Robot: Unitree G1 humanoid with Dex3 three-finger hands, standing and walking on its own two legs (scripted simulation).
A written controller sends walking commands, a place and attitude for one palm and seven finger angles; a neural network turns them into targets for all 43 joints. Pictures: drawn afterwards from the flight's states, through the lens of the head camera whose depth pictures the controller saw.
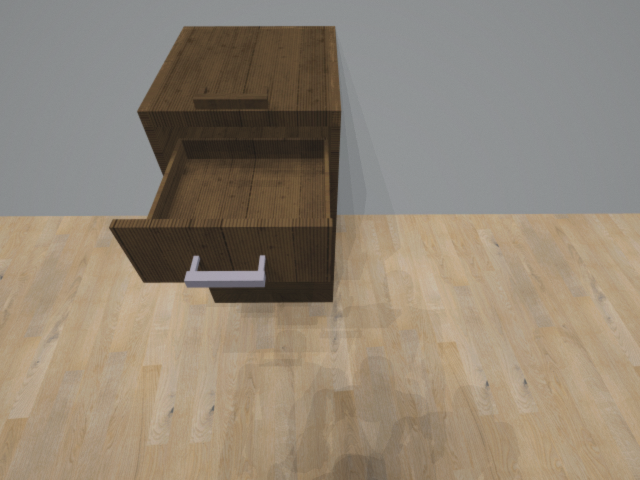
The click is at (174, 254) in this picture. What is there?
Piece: drawer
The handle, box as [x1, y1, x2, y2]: [184, 255, 265, 287]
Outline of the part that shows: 265,257 264,255 260,255 259,266 257,271 197,271 196,270 199,257 193,256 190,270 186,272 184,281 187,287 264,286 265,276 263,270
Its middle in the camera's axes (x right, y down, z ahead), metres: -0.18 +0.06 +0.72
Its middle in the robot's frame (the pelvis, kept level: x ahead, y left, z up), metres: +0.48 +0.20 -0.11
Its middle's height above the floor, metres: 0.67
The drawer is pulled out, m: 0.30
